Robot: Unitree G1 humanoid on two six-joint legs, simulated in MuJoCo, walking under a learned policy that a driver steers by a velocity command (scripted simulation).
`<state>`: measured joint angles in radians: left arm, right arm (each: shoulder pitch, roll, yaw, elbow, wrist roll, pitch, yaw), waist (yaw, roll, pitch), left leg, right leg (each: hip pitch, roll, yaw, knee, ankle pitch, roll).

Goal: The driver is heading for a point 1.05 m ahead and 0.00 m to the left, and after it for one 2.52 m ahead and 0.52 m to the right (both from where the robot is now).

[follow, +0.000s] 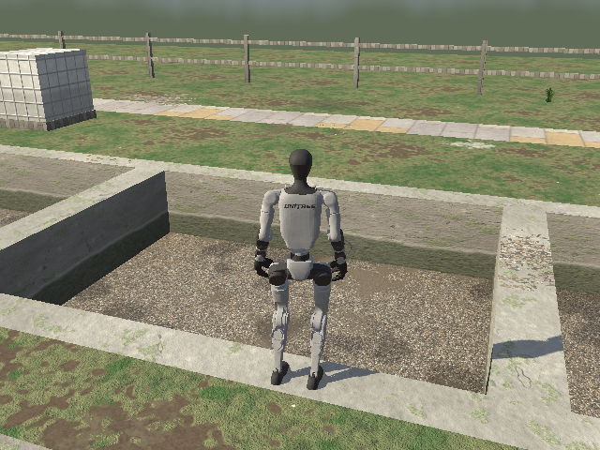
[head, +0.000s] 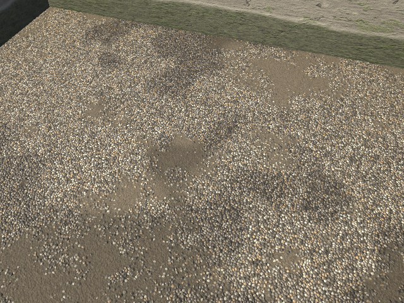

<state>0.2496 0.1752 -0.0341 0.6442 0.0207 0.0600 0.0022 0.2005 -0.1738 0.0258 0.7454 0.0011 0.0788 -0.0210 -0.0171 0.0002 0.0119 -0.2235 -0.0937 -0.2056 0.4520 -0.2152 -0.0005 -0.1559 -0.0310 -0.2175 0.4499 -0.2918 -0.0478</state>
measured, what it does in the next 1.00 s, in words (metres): stands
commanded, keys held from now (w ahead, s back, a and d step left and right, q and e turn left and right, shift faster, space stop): no key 0.64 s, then w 0.36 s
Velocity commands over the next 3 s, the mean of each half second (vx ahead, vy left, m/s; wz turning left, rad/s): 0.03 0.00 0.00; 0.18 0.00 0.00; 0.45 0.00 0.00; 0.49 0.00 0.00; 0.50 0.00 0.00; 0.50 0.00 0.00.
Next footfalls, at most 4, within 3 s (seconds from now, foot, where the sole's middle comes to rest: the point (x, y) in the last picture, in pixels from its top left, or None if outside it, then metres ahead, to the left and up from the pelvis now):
none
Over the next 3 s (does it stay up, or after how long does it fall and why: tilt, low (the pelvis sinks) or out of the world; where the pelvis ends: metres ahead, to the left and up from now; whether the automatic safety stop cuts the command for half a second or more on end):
stays up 0.00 0.01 -0.02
